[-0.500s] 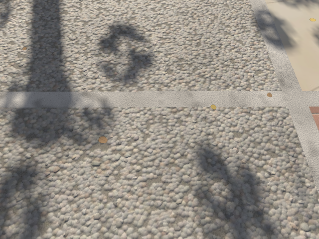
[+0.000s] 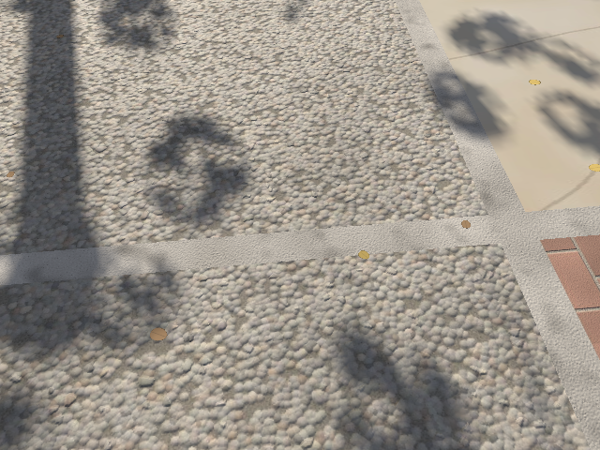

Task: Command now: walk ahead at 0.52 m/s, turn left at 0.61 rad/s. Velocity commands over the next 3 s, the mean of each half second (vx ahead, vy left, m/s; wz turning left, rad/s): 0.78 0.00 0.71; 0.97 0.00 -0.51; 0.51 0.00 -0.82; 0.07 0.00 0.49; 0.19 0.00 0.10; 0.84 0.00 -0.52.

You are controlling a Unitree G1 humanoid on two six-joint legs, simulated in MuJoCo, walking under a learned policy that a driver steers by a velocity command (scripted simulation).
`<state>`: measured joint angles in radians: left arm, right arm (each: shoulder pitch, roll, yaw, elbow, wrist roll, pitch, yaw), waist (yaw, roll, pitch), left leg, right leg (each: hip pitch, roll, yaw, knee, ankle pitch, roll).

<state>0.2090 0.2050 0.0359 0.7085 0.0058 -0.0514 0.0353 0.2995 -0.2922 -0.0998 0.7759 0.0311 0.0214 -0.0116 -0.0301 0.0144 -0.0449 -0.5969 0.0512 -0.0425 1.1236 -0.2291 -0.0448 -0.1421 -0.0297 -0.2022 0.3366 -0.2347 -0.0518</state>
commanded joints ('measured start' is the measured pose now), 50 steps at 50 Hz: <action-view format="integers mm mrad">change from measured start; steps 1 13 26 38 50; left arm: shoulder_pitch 65 188 122 -88 166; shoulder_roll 168 204 142 85 208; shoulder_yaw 66 75 19 -3 54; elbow -8 97 57 59 139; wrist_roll -3 45 7 -13 26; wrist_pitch -40 -50 -23 15 10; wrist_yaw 5 -17 -55 -102 -27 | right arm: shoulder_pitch -101 -307 32 94 -144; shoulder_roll -72 -38 -125 -46 -51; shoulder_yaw -24 11 -8 57 106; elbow -103 -167 -13 78 -159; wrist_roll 1 -64 -78 -45 -123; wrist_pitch -39 7 -78 -150 -142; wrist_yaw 9 124 17 2 28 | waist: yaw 60 64 19 41 -27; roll -104 -103 -34 41 93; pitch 80 222 31 168 128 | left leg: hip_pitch -384 -319 503 604 -230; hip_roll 73 106 204 40 -12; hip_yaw -61 121 -340 323 -103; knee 41 -189 -904 -995 359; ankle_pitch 61 125 -247 1034 -140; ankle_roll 22 147 214 -36 28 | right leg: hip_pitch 258 236 -529 -508 -60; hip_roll -344 -352 -146 42 -155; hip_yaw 275 -60 264 10 929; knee -251 -298 1078 498 -183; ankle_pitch -295 -225 36 356 -375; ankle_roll -92 -43 0 -78 -360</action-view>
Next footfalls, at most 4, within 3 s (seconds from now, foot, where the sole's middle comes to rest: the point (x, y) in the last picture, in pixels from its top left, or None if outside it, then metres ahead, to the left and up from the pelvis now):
0.40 left None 0.31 0.25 -0.78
0.88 right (173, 390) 0.70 0.34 -0.79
1.26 left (112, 275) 1.06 0.56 -0.78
1.58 right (206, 282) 1.03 0.29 -0.79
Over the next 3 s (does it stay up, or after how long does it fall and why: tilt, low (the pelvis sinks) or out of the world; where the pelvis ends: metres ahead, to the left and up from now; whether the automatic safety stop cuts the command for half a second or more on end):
stays up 1.37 0.29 -0.03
